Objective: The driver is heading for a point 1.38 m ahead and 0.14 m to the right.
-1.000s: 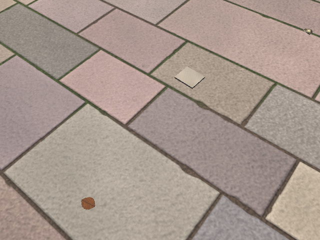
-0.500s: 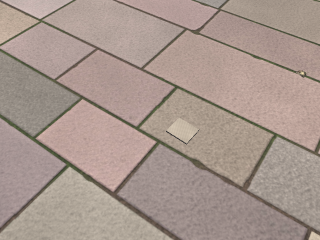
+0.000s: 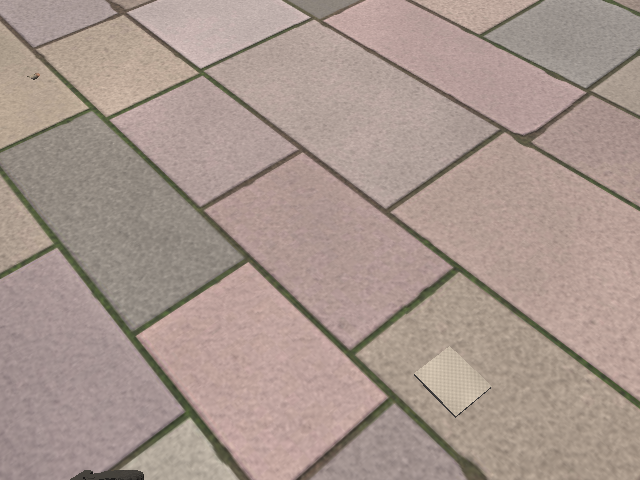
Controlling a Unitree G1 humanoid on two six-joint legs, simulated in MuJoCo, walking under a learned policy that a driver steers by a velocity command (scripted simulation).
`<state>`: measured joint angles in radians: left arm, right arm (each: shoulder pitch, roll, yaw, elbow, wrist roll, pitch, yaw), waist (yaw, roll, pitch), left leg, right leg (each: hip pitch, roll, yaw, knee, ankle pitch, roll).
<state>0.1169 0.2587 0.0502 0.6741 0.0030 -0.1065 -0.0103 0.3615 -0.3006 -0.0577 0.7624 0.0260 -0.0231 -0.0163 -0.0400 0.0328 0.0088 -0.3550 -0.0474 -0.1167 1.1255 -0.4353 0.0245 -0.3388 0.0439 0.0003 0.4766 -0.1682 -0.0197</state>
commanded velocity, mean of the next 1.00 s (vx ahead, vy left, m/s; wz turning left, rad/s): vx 0.50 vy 0.00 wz -0.13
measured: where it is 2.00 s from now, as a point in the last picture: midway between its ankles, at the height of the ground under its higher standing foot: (366, 267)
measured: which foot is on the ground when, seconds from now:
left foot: up 0.00-0.36, down 0.38-0.92, up 0.94-1.00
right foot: down 0.00-0.40, up 0.42-0.88, down 0.90-1.00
